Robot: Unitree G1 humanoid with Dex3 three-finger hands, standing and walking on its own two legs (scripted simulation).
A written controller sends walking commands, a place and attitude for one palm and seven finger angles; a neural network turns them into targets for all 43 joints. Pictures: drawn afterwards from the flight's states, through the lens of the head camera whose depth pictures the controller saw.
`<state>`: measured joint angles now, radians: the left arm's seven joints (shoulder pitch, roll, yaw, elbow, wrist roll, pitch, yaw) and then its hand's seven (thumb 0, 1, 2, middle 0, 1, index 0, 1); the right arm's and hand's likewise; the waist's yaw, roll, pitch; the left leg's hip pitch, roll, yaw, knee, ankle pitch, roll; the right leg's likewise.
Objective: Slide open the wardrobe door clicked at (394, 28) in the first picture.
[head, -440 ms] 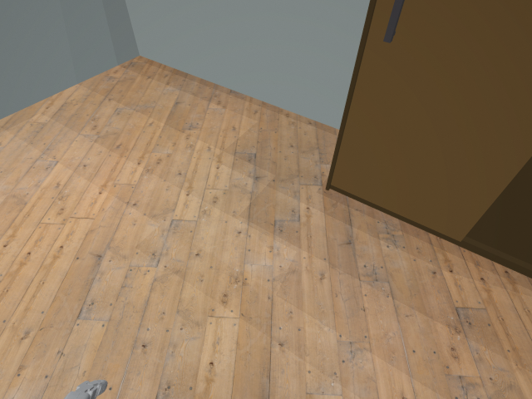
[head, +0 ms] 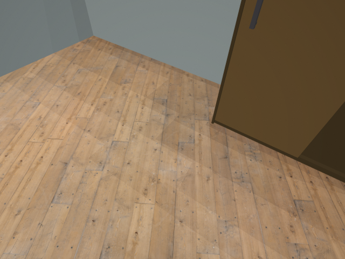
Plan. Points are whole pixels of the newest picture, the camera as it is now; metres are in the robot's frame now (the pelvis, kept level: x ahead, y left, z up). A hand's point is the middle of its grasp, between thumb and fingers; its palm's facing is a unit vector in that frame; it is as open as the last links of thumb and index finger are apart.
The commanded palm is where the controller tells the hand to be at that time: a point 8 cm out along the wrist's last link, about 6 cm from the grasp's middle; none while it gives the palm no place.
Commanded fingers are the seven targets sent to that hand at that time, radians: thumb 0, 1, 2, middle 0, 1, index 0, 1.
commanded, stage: stand and wait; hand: left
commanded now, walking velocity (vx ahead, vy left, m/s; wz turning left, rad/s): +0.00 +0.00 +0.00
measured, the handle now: (260, 2) +1.20 -0.35 +0.16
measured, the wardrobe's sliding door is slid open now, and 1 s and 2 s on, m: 0.00 0.00 0.00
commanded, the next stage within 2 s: look at it before walking up in 0.38 s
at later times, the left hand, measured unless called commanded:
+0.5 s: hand out of the picture +0.07 +0.24 -0.15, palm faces -0.03 -0.94 -0.33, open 7.4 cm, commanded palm none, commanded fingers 0.00 0.90 0.90 -0.20 -0.30 -0.20 -0.30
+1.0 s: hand out of the picture +0.07 +0.24 -0.15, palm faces -0.03 -0.94 -0.34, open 7.4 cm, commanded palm none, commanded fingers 0.00 0.90 0.90 -0.20 -0.30 -0.20 -0.30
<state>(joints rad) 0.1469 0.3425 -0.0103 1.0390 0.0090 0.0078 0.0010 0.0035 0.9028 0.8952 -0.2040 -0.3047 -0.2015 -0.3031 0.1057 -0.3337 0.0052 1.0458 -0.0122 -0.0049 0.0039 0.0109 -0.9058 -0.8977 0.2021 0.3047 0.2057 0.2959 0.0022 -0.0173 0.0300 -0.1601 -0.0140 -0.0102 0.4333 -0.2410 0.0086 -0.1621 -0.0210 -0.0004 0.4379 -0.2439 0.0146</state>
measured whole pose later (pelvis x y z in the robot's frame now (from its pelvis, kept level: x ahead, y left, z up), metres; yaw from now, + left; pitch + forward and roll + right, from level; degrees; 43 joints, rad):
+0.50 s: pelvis -0.01 -0.01 +0.00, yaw +0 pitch -2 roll +0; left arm 0.13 0.35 -0.01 1.08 0.01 0.00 0.00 0.00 0.90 0.90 -0.20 -0.30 -0.20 -0.30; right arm 0.13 -0.34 0.01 1.11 -0.01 -0.01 0.01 0.01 -0.91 -0.90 0.20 0.30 0.21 0.30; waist -0.01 -0.01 0.03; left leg -0.15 -0.01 -0.01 0.39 -0.20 0.00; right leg -0.16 -0.01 0.00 0.40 -0.20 0.01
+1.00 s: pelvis +0.00 -0.01 +0.00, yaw +0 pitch -2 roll +0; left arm 0.13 0.34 -0.01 1.09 0.01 0.00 0.00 0.00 0.90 0.90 -0.20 -0.30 -0.20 -0.30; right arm 0.11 -0.34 0.01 1.11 -0.01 -0.01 0.00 0.01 -0.91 -0.90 0.20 0.30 0.20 0.30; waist 0.00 -0.01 0.03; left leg -0.13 0.01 -0.01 0.36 -0.20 -0.01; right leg -0.14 0.00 0.00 0.38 -0.21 0.00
